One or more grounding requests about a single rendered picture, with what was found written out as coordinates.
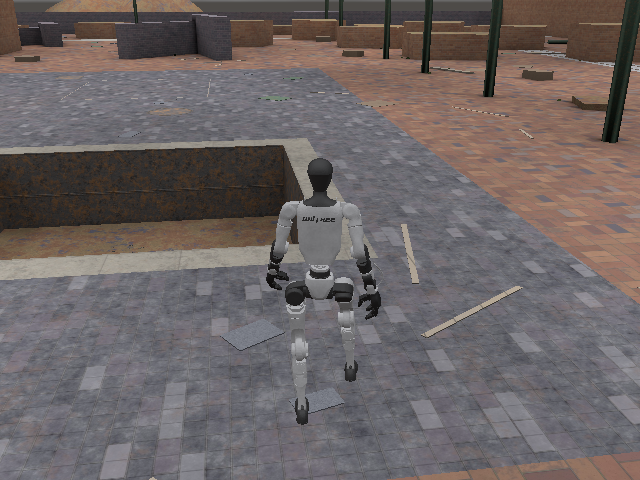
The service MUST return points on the robot right foot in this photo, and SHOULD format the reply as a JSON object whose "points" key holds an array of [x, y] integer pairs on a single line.
{"points": [[350, 374]]}

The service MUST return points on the left robot thigh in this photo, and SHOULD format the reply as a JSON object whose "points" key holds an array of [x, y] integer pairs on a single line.
{"points": [[295, 295]]}

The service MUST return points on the robot right forearm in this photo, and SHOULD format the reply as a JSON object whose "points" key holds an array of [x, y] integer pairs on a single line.
{"points": [[366, 273]]}

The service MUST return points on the robot left upper arm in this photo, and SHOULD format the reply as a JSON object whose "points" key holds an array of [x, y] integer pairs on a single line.
{"points": [[288, 212]]}

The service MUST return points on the right robot hand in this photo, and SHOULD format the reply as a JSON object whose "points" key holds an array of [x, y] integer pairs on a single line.
{"points": [[374, 306]]}

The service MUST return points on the left robot hand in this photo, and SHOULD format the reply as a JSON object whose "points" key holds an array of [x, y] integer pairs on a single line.
{"points": [[280, 275]]}

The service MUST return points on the robot right upper arm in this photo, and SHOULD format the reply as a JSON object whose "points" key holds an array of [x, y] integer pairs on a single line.
{"points": [[351, 212]]}

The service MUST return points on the robot left forearm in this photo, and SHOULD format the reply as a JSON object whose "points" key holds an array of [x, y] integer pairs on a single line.
{"points": [[274, 261]]}

